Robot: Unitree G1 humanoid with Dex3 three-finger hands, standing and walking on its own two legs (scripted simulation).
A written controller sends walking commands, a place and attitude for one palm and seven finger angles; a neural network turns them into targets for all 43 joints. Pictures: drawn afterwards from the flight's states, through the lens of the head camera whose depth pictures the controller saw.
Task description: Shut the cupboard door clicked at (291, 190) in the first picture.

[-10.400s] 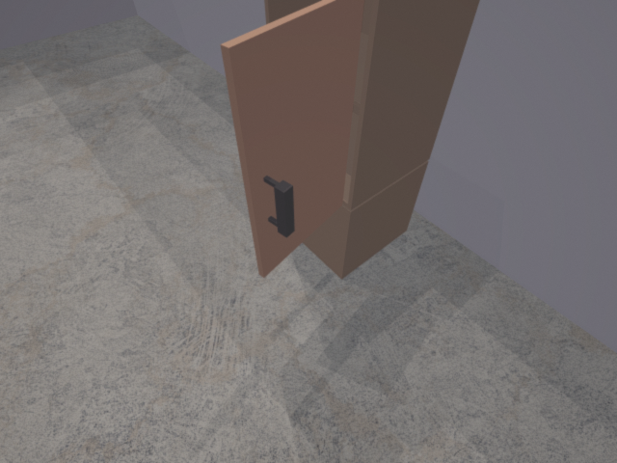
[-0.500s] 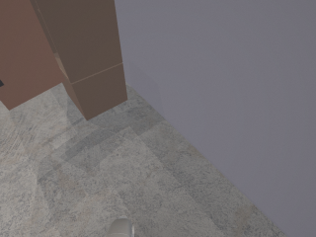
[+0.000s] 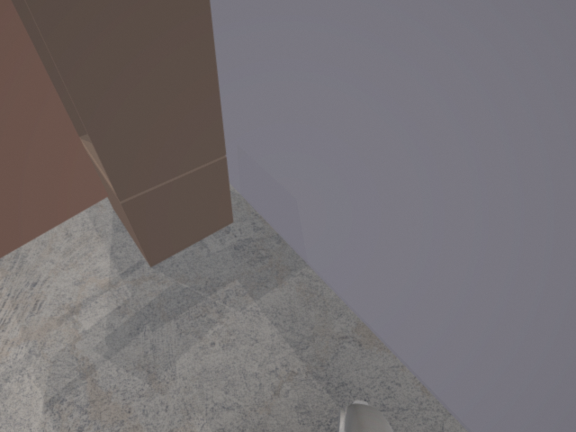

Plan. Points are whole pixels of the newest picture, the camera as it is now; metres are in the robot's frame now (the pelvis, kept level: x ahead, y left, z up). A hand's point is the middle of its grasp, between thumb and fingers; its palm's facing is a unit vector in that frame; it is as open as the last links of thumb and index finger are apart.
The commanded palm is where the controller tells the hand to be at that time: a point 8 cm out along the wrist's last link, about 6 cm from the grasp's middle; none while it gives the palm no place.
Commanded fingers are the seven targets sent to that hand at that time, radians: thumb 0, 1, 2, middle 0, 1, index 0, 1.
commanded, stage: walk to a spot facing it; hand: left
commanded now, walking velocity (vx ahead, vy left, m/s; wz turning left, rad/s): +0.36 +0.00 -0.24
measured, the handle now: out of the picture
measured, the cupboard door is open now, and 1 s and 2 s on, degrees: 100 100 100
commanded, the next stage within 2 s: turn to face it in 0.16 s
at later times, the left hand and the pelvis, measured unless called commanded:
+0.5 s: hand (235, 346) +0.29 +0.11 -0.17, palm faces +0.06 -0.98 -0.20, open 7.0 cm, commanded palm none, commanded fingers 0.00 0.90 0.90 -0.20 -0.30 -0.20 -0.30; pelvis +0.19 -0.07 -0.01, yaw +3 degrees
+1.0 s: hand (188, 353) +0.27 +0.19 -0.17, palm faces +0.33 -0.91 -0.26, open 7.4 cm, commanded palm none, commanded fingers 0.00 0.90 0.90 -0.20 -0.30 -0.20 -0.30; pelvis +0.25 -0.04 -0.01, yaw +17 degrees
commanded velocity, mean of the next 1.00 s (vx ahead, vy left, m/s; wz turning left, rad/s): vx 0.06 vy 0.00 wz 0.44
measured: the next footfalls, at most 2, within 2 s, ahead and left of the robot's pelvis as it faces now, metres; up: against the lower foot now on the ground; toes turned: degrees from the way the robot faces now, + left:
right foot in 0.24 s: +0.24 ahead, -0.16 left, +0.00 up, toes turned -10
left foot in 0.68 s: +0.32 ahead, +0.06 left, +0.00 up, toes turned +17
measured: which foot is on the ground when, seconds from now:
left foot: down 0.00-0.24, up 0.26-0.66, down 0.68-1.00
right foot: up 0.00-0.22, down 0.24-0.68, up 0.70-1.00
